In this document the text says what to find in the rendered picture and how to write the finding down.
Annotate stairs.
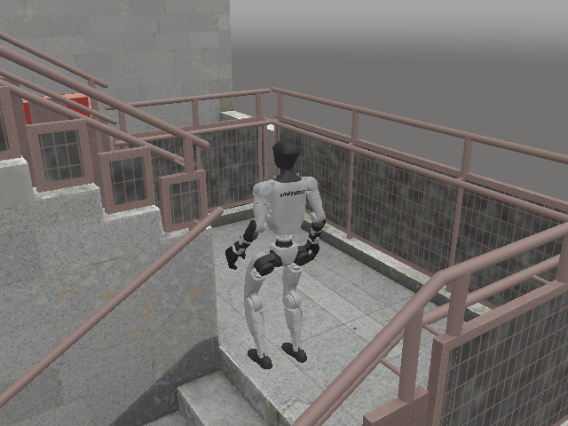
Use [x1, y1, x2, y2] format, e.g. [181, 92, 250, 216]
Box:
[142, 348, 291, 426]

